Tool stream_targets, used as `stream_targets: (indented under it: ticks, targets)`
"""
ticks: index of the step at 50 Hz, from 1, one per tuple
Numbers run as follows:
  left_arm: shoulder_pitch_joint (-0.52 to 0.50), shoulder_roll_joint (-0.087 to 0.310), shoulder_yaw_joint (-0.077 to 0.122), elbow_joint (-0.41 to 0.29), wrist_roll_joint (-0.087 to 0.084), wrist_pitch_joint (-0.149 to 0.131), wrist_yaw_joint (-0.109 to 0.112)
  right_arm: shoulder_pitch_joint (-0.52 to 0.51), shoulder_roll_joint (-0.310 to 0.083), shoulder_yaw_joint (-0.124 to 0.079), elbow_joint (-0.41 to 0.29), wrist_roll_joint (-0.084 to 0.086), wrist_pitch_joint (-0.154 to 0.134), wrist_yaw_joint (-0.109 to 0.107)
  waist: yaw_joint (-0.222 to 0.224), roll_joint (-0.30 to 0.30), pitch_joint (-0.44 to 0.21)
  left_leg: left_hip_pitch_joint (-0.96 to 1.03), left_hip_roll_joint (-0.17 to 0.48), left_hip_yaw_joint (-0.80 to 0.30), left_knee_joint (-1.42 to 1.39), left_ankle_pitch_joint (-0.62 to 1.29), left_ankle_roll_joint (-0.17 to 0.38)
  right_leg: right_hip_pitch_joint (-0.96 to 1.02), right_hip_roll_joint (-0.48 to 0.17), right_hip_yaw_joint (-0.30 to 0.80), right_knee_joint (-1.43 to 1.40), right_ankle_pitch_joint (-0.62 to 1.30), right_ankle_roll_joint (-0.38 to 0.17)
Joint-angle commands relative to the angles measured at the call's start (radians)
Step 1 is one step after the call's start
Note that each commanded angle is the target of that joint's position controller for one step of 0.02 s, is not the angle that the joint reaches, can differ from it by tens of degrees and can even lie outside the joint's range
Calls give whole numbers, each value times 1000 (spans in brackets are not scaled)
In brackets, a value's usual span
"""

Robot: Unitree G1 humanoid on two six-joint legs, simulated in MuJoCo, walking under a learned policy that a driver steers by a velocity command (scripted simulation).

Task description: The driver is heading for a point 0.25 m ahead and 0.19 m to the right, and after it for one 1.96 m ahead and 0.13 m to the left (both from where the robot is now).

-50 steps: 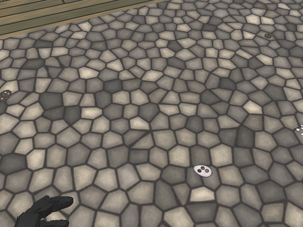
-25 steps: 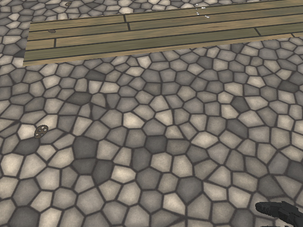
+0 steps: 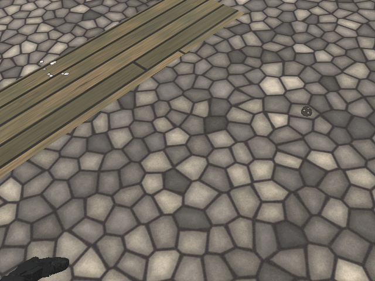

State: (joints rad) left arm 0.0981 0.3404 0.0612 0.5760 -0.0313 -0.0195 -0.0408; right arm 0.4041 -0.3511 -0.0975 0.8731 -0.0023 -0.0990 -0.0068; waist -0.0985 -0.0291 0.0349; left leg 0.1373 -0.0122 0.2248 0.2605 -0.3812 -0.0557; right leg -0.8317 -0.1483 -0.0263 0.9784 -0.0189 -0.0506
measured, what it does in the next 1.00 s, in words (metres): walks ahead: right foot, then left foot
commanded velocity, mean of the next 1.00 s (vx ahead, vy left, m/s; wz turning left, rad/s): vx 1.00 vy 0.00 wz -0.11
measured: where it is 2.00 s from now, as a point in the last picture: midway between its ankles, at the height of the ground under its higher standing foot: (158, 58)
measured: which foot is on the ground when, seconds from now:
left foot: down 0.00-0.12, up 0.14-0.56, down 0.58-1.00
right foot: up 0.00-0.10, down 0.12-0.60, up 0.62-1.00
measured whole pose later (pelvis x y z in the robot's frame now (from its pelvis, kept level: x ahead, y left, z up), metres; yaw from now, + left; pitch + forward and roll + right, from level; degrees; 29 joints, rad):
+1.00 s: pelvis +0.92 -0.15 +0.00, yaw -2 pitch +2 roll -1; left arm -0.10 0.24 0.01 0.54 -0.01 -0.16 -0.02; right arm 0.55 -0.24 -0.05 0.83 0.05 -0.07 0.00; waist -0.16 -0.01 0.03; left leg 0.13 -0.12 -0.33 0.34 -0.45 0.13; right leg -0.58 0.02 0.15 0.44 0.09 0.03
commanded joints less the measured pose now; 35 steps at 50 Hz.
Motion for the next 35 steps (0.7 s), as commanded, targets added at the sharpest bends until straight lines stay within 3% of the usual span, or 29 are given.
stream_targets:
  ticks: [1,3,4,5,6,7,8,9,10,11,12,14,16,18,20,22,24,26,27,28,29,30,31,32,33,34,35]
  targets:
    - [-13,9,-9,-50,0,-11,-29,-187,-161,-17,-122,4,-24,0,100,10,105,-205,231,3,-121,674,132,236,50,-72,-171,117,-42]
    - [48,77,20,-47,-13,-6,-31,-162,-225,-31,-127,12,1,-1,161,93,26,-81,250,22,71,1219,122,352,146,-153,-171,-7,-76]
    - [175,121,43,-23,-21,1,-28,-171,-249,-38,-137,15,16,-1,238,133,-46,-87,264,21,265,1394,126,500,186,-168,-157,-87,-101]
    - [401,191,82,37,-18,12,-20,-200,-245,-37,-155,18,22,-2,351,128,-153,-214,258,0,551,1415,124,807,219,-146,-182,-113,-141]
    - [539,235,103,96,-29,25,0,-196,-151,-9,-149,12,9,0,387,-16,-155,-480,141,-16,963,718,71,1075,183,-15,-242,-81,-185]
    - [399,306,92,55,-13,16,3,-61,39,49,-217,-2,-33,14,157,-408,-187,-874,-67,-144,1381,-203,36,1235,12,537,-421,-262,-364]
    - [384,236,73,-8,9,-14,-4,-110,-58,52,-266,20,-79,23,201,-277,-378,-980,-45,-380,1389,-137,83,1286,-116,924,-667,-672,-421]
    - [381,182,65,-3,18,-37,-6,-258,-122,37,-292,49,-93,22,226,-108,-223,-1010,-5,-378,1290,-43,113,1148,-113,929,-764,-728,-348]
    - [339,172,59,7,23,-57,-12,-291,-96,44,-300,45,-95,13,167,49,-109,-973,28,-374,1179,15,115,971,-95,866,-772,-642,-317]
    - [272,152,52,2,28,-69,-12,-274,-75,47,-279,16,-86,4,114,121,-68,-882,66,-387,1092,51,106,824,-55,766,-744,-523,-296]
    - [216,140,47,-11,40,-74,-4,-223,-77,42,-263,7,-68,7,65,80,-50,-804,84,-407,1038,77,87,705,-10,689,-728,-445,-299]
    - [187,95,31,-5,22,-71,11,-222,-80,35,-256,-3,-37,7,44,53,8,-753,102,-392,901,80,46,580,48,557,-755,-347,-292]
    - [211,83,26,11,8,-70,35,-334,-46,47,-293,-21,-28,4,78,63,65,-726,86,-339,719,185,8,477,98,450,-774,-220,-281]
    - [217,77,24,35,6,-61,55,-427,10,64,-322,-25,-30,15,117,29,82,-654,59,-282,498,419,-15,418,155,325,-753,-151,-232]
    - [280,66,23,73,8,-62,57,-471,42,77,-329,-16,-39,32,187,-6,53,-527,46,-230,364,656,-9,397,138,276,-779,-198,-192]
    - [321,67,22,105,1,-70,50,-505,10,64,-342,9,-42,38,221,-50,65,-564,60,-247,285,689,13,518,92,284,-768,-215,-180]
    - [353,72,24,141,4,-64,50,-544,-16,56,-357,23,-41,43,233,-53,91,-679,69,-243,228,606,52,716,31,282,-753,-96,-172]
    - [341,100,29,160,23,-51,50,-483,-53,36,-347,32,-42,46,184,-67,58,-694,38,-198,233,463,100,893,-21,251,-691,289,-147]
    - [318,118,32,163,44,-44,48,-394,-82,19,-331,41,-37,42,130,-93,-12,-629,0,-161,270,380,127,963,-26,221,-589,590,-134]
    - [278,134,34,161,69,-35,47,-233,-121,-3,-298,53,-25,36,36,-123,-110,-490,-40,-132,310,317,160,987,-19,179,-412,869,-122]
    - [203,136,29,141,78,-30,53,8,-142,-12,-241,52,-10,32,-98,-92,-209,-196,-11,-179,342,318,187,814,3,130,-109,889,-92]
    - [305,21,2,104,80,-43,50,136,-203,-19,-208,26,-7,35,-36,225,-353,196,144,-579,340,25,310,427,136,96,346,222,-18]
    - [402,-26,-29,111,27,-75,31,156,-174,-17,-177,24,-16,55,23,465,-401,336,283,-1133,31,-329,421,159,260,156,501,-422,18]
    - [275,58,-20,84,-7,-102,24,80,-84,-1,-202,14,-13,47,-8,287,-250,268,289,-1147,-30,-430,377,51,190,204,494,-368,-17]
    - [131,78,-23,52,-4,-122,20,42,-69,2,-212,4,-10,46,-14,116,-145,119,260,-1018,-22,-266,346,65,157,196,417,-314,-33]
    - [38,58,-27,30,22,-137,24,23,-73,4,-208,-1,-13,54,8,-19,-67,-25,206,-918,-33,-104,333,105,142,179,323,-304,-40]
    - [37,44,-25,24,38,-143,26,-3,-63,10,-207,-3,-17,55,55,-15,-49,-94,168,-843,-38,1,342,139,121,187,236,-281,-33]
